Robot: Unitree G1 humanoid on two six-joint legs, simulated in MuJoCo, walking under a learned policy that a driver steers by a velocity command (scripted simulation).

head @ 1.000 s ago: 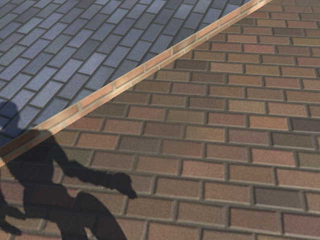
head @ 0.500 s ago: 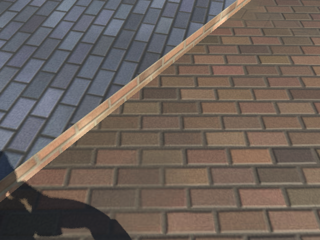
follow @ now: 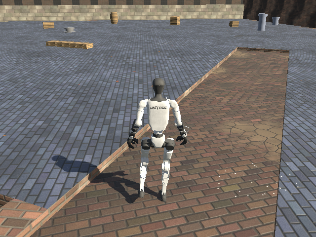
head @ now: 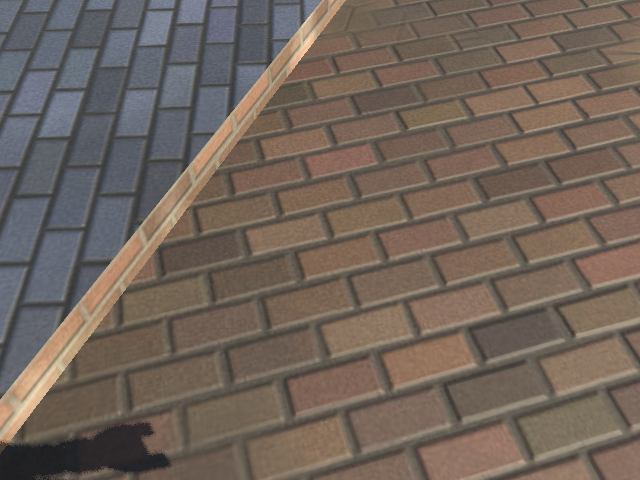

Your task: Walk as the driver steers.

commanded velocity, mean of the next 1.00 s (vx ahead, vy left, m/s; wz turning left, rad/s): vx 0.19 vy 0.00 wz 0.23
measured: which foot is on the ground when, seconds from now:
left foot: up 0.00-0.28, down 0.30-0.76, up 0.78-1.00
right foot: down 0.00-0.32, up 0.34-0.74, down 0.76-1.00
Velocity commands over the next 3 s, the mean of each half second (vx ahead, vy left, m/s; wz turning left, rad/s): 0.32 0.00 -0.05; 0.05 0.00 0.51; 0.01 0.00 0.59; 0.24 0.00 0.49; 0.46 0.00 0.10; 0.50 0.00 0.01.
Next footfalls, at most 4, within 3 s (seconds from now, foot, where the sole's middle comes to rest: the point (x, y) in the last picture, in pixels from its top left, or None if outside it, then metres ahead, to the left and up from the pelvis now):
0.30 left None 0.37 0.14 -0.78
0.76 right None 0.37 -0.09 -0.78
1.16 left None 0.27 0.16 -0.78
1.62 right None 0.40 -0.01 -0.78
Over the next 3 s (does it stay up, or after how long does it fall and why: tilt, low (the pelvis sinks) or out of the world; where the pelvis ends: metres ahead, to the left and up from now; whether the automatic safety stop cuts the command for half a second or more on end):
stays up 0.64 0.55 0.00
